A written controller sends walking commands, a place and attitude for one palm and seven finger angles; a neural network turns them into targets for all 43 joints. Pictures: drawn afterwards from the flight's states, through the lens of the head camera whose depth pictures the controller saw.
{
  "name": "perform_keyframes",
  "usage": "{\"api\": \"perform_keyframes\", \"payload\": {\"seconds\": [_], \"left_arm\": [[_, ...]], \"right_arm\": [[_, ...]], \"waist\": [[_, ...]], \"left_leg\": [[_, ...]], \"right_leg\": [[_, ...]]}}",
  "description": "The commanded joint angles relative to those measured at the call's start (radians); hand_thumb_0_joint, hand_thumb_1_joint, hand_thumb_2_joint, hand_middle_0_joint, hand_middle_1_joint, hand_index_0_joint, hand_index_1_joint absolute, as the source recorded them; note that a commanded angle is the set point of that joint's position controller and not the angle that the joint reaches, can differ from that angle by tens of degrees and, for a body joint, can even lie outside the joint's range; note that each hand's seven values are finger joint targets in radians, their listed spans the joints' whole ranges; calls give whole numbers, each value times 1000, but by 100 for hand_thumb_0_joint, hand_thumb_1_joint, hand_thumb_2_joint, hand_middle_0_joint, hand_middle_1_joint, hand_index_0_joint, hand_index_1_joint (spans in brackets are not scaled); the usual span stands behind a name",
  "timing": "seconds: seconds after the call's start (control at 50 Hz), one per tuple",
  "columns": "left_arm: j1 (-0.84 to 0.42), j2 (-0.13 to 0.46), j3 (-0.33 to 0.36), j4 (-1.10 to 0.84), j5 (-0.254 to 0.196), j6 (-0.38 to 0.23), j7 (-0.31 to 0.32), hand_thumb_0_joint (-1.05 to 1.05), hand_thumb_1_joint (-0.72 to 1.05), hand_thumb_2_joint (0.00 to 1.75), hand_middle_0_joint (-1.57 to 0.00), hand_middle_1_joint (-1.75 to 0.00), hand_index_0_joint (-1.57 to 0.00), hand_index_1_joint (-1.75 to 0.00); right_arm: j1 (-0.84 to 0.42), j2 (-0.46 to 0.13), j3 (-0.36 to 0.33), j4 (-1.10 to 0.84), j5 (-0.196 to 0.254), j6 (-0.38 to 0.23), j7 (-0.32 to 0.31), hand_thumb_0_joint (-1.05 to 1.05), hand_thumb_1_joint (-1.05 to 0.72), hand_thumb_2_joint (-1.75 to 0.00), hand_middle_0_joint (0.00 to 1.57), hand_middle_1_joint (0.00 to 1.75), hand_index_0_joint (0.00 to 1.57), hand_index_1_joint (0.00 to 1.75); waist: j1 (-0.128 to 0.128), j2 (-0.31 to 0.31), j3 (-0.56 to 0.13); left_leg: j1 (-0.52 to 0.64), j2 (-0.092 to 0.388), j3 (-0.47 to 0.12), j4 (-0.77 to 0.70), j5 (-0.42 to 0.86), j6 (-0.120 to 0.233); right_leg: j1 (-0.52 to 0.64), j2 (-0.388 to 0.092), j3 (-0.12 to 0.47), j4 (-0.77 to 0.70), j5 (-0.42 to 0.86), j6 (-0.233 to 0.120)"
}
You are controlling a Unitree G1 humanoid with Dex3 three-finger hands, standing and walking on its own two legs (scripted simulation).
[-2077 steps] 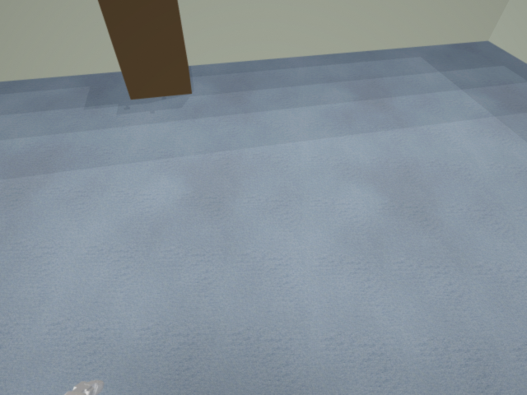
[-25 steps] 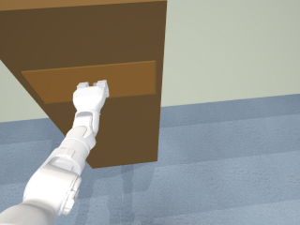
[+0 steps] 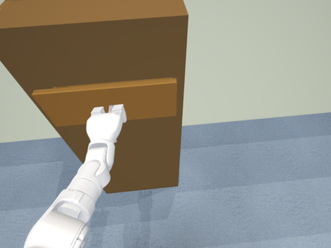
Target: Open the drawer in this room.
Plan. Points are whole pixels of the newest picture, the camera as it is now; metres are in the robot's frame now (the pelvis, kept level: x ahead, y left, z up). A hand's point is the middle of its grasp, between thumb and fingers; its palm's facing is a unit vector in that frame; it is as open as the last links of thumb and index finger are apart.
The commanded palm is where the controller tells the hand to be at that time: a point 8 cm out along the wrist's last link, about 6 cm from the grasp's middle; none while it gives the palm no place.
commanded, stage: pull the drawer open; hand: left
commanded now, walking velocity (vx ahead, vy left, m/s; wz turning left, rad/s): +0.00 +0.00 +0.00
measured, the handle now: (110, 116) +0.47 +0.16 +0.03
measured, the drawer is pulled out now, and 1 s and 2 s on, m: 0.02 0.15 0.24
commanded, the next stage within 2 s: none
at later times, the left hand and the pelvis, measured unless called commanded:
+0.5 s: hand (110, 154) +0.36 +0.15 +0.01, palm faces -0.01 -0.10 -1.00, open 5.9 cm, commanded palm +0.31 +0.14 +0.07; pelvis +0.01 -0.01 +0.00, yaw +1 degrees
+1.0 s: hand (109, 180) +0.28 +0.14 +0.01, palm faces +0.01 -0.13 -0.99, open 5.9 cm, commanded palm +0.24 +0.15 +0.07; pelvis -0.01 -0.02 +0.00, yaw +0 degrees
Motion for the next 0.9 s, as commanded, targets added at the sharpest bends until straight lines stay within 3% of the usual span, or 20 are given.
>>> {"api": "perform_keyframes", "payload": {"seconds": [0.0,0.04,0.06,0.14,0.2,0.26,0.28,0.34,0.38,0.46,0.5,0.56,0.6,0.64,0.7,0.74,0.76,0.78,0.88], "left_arm": [[-265,83,11,-254,12,24,38,0,90,90,-40,-135,-40,-135],[-263,99,12,-274,17,36,33,0,90,90,-40,-135,-40,-135],[-253,56,-23,-284,17,39,29,0,90,90,-40,-135,-40,-135],[-179,58,-19,-353,14,44,15,0,90,90,-40,-135,-40,-135],[-114,11,-60,-398,7,41,-1,0,90,90,-40,-135,-40,-135],[-82,51,-34,-428,22,40,-5,0,90,90,-40,-135,-40,-135],[-82,24,-61,-445,22,38,-6,0,90,90,-40,-135,-40,-135],[-60,53,-43,-477,36,39,-4,0,90,90,-40,-135,-40,-135],[-23,22,-70,-523,35,37,-6,0,90,90,-40,-135,-40,-135],[76,38,-57,-586,22,34,-13,0,90,90,-40,-135,-40,-135],[116,11,-86,-610,20,34,-17,0,90,90,-40,-135,-40,-135],[142,54,-50,-636,28,36,-12,0,90,90,-40,-135,-40,-135],[172,41,-64,-683,29,32,-10,0,90,90,-40,-135,-40,-135],[216,69,-41,-684,29,33,-10,0,90,90,-40,-135,-40,-135],[228,45,-65,-707,30,31,-10,0,90,90,-40,-135,-40,-135],[240,95,-19,-715,33,28,-6,0,90,90,-40,-135,-40,-135],[250,74,-40,-741,31,25,-6,0,90,90,-40,-135,-40,-135],[301,88,-17,-732,27,24,-4,0,90,90,-40,-135,-40,-135],[308,77,-32,-769,38,19,0,0,90,90,-40,-135,-40,-135]], "right_arm": [[-32,-123,-31,-118,2,-20,-9,0,-90,-90,20,30,20,30],[-54,-125,-24,-123,3,-12,-13,0,-90,-90,20,30,20,30],[-61,-117,-25,-128,5,-13,-12,0,-90,-90,20,30,20,30],[-90,-116,-23,-144,2,-8,-11,0,-90,-90,20,30,20,30],[-113,-107,-20,-158,4,-10,-5,0,-90,-90,20,30,20,30],[-134,-109,-13,-163,3,-8,-10,0,-90,-90,20,30,20,30],[-144,-104,-11,-167,3,-11,-9,0,-90,-90,20,30,20,30],[-160,-106,-10,-166,0,-12,-12,0,-90,-90,20,30,20,30],[-170,-95,-10,-174,1,-15,-6,0,-90,-90,20,30,20,30],[-192,-95,-6,-185,0,-22,-1,0,-90,-90,20,30,20,30],[-204,-92,0,-191,0,-27,2,0,-90,-90,20,30,20,30],[-215,-93,2,-190,0,-31,1,0,-90,-90,20,30,20,30],[-223,-87,1,-197,-2,-38,4,0,-90,-90,20,30,20,30],[-232,-91,4,-195,-2,-40,3,0,-90,-90,20,30,20,30],[-246,-84,8,-198,-3,-47,3,0,-90,-90,20,30,20,30],[-253,-89,9,-196,-5,-50,-2,0,-90,-90,20,30,20,30],[-260,-84,11,-202,-6,-52,-1,0,-90,-90,20,30,20,30],[-264,-80,12,-205,-3,-56,-1,0,-90,-90,20,30,20,30],[-285,-79,15,-208,-5,-61,-1,0,-90,-90,20,30,20,30]], "waist": [[19,-79,-344],[23,-68,-335],[22,-62,-323],[45,-60,-359],[43,-80,-328],[52,-103,-313],[47,-93,-302],[58,-92,-314],[62,-61,-324],[73,-92,-310],[70,-108,-281],[79,-97,-272],[83,-88,-288],[86,-113,-289],[84,-101,-251],[91,-118,-255],[94,-98,-261],[105,-105,-254],[104,-85,-221]], "left_leg": [[276,36,-57,-5,636,-28],[270,31,-55,-12,627,-30],[281,33,-59,-13,634,-30],[314,36,-60,-8,695,-32],[322,36,-65,-2,701,-29],[295,30,-61,-10,655,-29],[294,27,-60,-12,637,-29],[293,23,-59,-11,627,-32],[320,27,-63,-3,677,-33],[300,21,-62,-8,644,-31],[294,21,-67,-15,624,-31],[281,17,-63,-19,598,-33],[292,16,-62,-14,604,-33],[273,11,-64,-16,581,-37],[264,8,-59,-25,528,-35],[251,5,-58,-29,503,-37],[251,2,-54,-30,496,-36],[242,0,-51,-34,478,-37],[243,1,-53,-43,441,-38]], "right_leg": [[197,-32,13,-37,566,21],[215,-35,19,-38,574,17],[199,-35,12,-37,559,18],[231,-39,19,-33,603,16],[223,-41,14,-31,620,21],[243,-44,25,-31,620,20],[238,-45,25,-35,614,21],[254,-47,38,-32,617,17],[249,-49,35,-23,645,17],[279,-55,47,-24,684,23],[272,-56,42,-27,667,25],[278,-55,53,-26,656,21],[288,-61,57,-22,686,26],[309,-63,71,-22,707,27],[291,-65,66,-28,671,29],[307,-63,83,-30,669,27],[314,-70,85,-28,690,30],[325,-71,85,-28,690,31],[292,-62,89,-37,591,23]]}}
